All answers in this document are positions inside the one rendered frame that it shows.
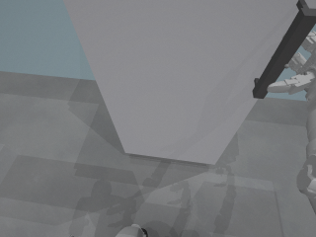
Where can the right robot forearm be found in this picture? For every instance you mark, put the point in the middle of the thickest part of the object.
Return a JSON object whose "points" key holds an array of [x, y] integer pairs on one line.
{"points": [[311, 121]]}

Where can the robot right hand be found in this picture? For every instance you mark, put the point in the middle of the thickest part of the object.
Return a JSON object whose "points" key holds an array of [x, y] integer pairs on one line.
{"points": [[299, 64]]}

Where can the robot left shin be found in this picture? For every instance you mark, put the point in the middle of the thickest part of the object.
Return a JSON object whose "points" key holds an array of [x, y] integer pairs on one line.
{"points": [[135, 225]]}

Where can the right robot upper arm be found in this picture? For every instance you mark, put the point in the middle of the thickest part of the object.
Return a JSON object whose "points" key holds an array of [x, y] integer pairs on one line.
{"points": [[306, 180]]}

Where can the fridge door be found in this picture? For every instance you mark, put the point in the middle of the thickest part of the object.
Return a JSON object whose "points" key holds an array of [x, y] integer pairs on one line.
{"points": [[177, 76]]}

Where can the robot left thigh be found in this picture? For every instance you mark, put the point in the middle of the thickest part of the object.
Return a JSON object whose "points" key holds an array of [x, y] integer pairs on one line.
{"points": [[131, 231]]}

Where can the handle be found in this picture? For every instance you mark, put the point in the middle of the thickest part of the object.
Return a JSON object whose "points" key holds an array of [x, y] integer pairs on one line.
{"points": [[299, 29]]}

